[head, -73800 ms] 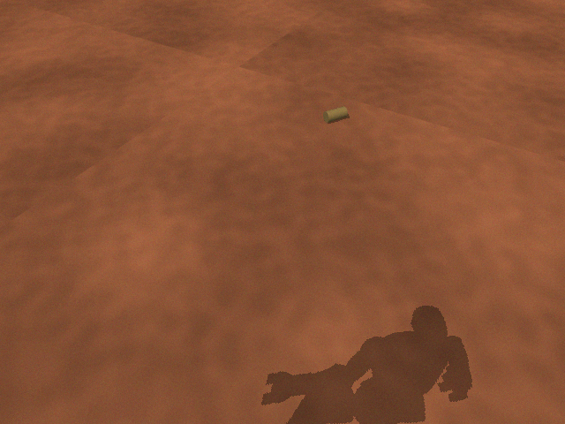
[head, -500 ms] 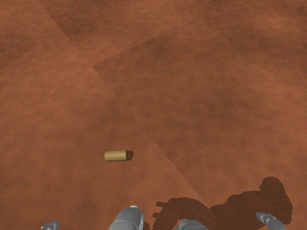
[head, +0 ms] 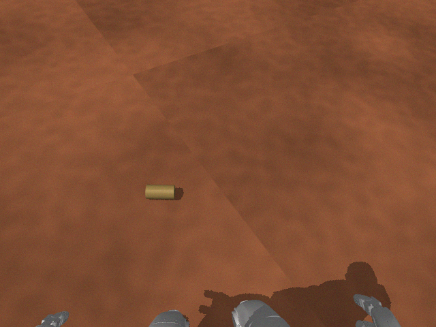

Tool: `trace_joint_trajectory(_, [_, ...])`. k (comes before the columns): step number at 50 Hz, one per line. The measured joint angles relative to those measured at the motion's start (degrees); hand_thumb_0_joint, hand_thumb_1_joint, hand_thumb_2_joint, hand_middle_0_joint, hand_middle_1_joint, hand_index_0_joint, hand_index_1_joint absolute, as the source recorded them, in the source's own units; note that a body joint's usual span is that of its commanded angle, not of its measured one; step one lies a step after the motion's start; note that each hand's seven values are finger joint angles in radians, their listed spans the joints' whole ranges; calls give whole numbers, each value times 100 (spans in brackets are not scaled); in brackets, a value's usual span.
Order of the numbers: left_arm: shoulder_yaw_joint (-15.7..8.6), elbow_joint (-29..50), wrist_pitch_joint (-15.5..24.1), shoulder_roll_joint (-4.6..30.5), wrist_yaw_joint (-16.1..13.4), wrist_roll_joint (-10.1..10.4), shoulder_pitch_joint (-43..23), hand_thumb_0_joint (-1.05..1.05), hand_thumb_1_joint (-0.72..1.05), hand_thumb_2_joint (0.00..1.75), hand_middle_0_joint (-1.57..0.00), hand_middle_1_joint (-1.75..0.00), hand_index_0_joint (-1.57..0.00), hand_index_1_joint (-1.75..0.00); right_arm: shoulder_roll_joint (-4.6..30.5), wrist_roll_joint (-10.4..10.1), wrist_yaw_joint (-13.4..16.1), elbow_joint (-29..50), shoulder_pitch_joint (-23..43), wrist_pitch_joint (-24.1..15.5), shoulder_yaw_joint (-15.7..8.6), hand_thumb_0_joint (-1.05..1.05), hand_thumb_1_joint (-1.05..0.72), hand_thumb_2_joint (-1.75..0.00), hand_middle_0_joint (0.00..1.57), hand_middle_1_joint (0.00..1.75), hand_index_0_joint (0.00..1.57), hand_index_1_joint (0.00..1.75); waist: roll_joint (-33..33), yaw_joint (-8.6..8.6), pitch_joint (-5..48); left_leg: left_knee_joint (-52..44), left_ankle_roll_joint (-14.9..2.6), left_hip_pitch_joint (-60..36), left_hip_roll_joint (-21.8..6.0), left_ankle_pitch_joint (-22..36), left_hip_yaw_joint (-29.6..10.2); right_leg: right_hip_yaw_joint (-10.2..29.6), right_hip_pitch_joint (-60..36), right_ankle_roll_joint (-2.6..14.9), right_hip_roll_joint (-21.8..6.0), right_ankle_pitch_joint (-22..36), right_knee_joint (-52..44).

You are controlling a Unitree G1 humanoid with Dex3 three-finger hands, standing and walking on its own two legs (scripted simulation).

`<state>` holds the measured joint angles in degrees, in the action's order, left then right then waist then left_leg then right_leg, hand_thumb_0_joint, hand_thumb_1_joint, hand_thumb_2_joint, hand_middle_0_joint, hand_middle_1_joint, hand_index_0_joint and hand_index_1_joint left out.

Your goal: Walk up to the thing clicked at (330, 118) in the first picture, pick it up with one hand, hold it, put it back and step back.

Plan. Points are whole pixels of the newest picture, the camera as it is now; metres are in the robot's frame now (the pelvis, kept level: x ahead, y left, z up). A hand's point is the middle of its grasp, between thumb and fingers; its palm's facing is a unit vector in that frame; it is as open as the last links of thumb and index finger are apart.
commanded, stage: step back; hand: left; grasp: from above
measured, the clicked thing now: (160, 191) +0.74 +0.26 -0.73
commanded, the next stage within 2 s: stand in 2.00 s
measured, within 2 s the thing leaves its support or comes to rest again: neither
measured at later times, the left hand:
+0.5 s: hand out of the picture -0.05 +0.24 -0.15, palm faces +0.04 -0.91 -0.42, open 7.4 cm
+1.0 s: hand out of the picture -0.29 +0.20 -0.13, palm faces +0.03 -0.89 -0.45, open 7.4 cm
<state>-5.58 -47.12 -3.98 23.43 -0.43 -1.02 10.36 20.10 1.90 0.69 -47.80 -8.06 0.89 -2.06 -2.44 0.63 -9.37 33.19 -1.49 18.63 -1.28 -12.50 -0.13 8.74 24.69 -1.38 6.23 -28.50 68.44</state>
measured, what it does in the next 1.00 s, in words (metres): walks backwards: right foot, then left foot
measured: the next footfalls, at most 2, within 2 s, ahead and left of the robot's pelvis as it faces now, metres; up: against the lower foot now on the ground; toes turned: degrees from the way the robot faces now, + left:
right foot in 0.14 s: -0.06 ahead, -0.16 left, +0.00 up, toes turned +0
left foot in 0.48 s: -0.14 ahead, +0.08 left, +0.00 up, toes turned +2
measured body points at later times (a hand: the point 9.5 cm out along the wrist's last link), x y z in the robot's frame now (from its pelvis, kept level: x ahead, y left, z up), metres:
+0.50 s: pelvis -0.17 -0.04 -0.02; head -0.11 -0.03 +0.43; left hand -0.05 +0.29 -0.12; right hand -0.09 -0.35 -0.14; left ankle -0.18 +0.08 -0.73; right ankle -0.10 -0.16 -0.73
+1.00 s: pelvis -0.34 -0.08 +0.00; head -0.30 -0.10 +0.44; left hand -0.29 +0.25 -0.10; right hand -0.22 -0.39 -0.14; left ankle -0.34 +0.08 -0.66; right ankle -0.31 -0.18 -0.73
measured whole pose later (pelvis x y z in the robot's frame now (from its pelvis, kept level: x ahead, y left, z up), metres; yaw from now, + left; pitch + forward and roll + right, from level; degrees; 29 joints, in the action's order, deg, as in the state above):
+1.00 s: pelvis -0.34 -0.08 +0.00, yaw +2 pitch -2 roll +2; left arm -3.8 -51.8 -1.2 20.3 -0.5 -2.9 12.7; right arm 24.0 1.0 0.6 -50.4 -9.4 3.6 -3.1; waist 2.5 1.7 -6.7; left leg 65.3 1.1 27.8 5.2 -25.1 -8.1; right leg 0.2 17.2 1.7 -0.8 -18.6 37.8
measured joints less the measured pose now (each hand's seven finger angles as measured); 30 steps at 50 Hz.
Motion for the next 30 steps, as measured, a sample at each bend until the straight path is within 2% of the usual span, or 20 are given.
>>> trace_joint_trajectory(3, [-4,-70,-12,24,30,-7,112,1,90,90,-21,-30,-20,-30,40,2,4,162,128,-15,-10,0,-90,-90,21,30,21,30,52,22,-47,69,27,220,-128,142,71,-141,-405,-59,-227,-70,-805])
trace_joint_trajectory(5, [2,-117,10,17,54,-5,161,1,90,90,-21,-30,-20,-30,99,10,-6,236,203,12,-15,0,-90,-90,21,30,21,30,106,41,-63,178,107,400,-214,217,110,-316,-735,-13,-414,10,-1655])
trace_joint_trajectory(7, [9,-165,75,2,86,-8,227,1,90,90,-21,-30,-20,-30,183,-5,-22,266,259,79,-21,0,-90,-90,21,30,21,30,175,70,-24,378,210,636,-296,253,133,-506,-1137,80,-560,413,-2748])
trace_joint_trajectory(8, [3,-224,112,-63,90,-35,225,1,90,90,-21,-30,-20,-30,258,-25,-24,251,298,118,-40,0,-90,-90,21,30,21,30,334,55,-41,528,239,767,-394,252,48,-605,-1222,82,-485,410,-2992])
trace_joint_trajectory(9, [12,-264,126,-151,104,-78,226,1,90,90,-21,-30,-20,-30,322,-51,-12,209,313,162,-77,0,-90,-90,21,30,21,30,510,-9,-72,709,203,884,-374,-24,-187,-726,-1198,104,-398,448,-2967])
trace_joint_trajectory(11, [72,-240,111,-216,146,-130,324,1,90,90,-21,-30,-20,-30,316,-88,42,72,222,259,-135,0,-91,-90,21,30,21,30,444,63,33,1548,200,1146,92,-1074,-549,-685,-994,170,-510,509,-2797])
trace_joint_trajectory(12, [97,-232,105,-249,138,-131,367,1,90,90,-21,-30,-20,-30,323,-111,50,16,156,285,-142,0,-91,-90,21,30,21,30,384,113,75,2094,200,1244,338,-1284,-668,-629,-940,188,-590,582,-2816])
trace_joint_trajectory(14, [123,-236,87,-326,104,-144,381,1,90,90,-21,-30,-21,-30,370,-161,59,-47,-4,258,-143,0,-91,-90,20,30,21,30,362,107,133,2902,180,1319,668,-1346,-791,-624,-883,182,-706,772,-2965])
trace_joint_trajectory(16, [122,-191,78,-352,72,-164,324,1,90,90,-21,-30,-21,-30,394,-175,72,-86,-170,211,-131,0,-91,-90,20,30,21,30,357,62,156,3200,200,1190,768,-1389,-744,-677,-802,182,-777,928,-3072])
trace_joint_trajectory(19, [123,-10,117,-321,6,-173,144,1,90,90,-21,-30,-21,-30,383,-145,79,-162,-368,208,-108,0,-91,-90,20,30,21,30,357,4,113,2754,234,709,659,-1582,-587,-824,-639,183,-831,1091,-3099])
trace_joint_trajectory(22, [137,201,148,-235,-45,-131,-95,1,90,90,-21,-30,-21,-30,316,-100,55,-238,-449,205,-88,0,-91,-90,20,30,21,30,299,-50,15,1583,195,101,431,-1587,-322,-987,-400,163,-904,1177,-2943])
trace_joint_trajectory(24, [163,293,113,-162,-49,-78,-273,1,90,90,-21,-30,-21,-30,271,-70,28,-272,-474,161,-95,0,-91,-90,20,30,21,30,228,-104,-37,555,126,-326,348,-954,-160,-1076,-180,121,-991,1165,-2692])
trace_joint_trajectory(25, [160,297,89,-106,-51,-55,-386,1,90,90,-21,-30,-21,-30,193,-44,24,-318,-424,147,-108,0,-91,-90,20,30,21,30,61,-84,-131,446,97,-356,449,-760,-87,-1008,-97,104,-1099,1174,-2569])
trace_joint_trajectory(26, [155,280,60,-86,-59,-24,-461,1,90,90,-21,-30,-21,-30,143,-29,-6,-333,-383,156,-95,0,-91,-90,20,30,21,30,-22,-45,-189,489,74,-312,474,-721,-29,-888,-22,139,-1060,988,-2445])
trace_joint_trajectory(28, [147,190,2,-107,-76,-6,-525,1,90,90,-21,-30,-21,-30,116,-5,-71,-310,-330,145,-47,0,-91,-90,20,30,21,30,63,-118,-181,577,36,-160,350,-663,-104,-630,180,171,-664,68,-1626])
trace_joint_trajectory(30, [135,118,-31,-87,-75,46,-521,1,90,90,-21,-30,-20,-30,64,14,-59,-284,-280,122,5,0,-91,-90,21,30,21,30,86,-156,-115,451,40,-86,237,-486,-147,-361,322,227,-294,-217,-690])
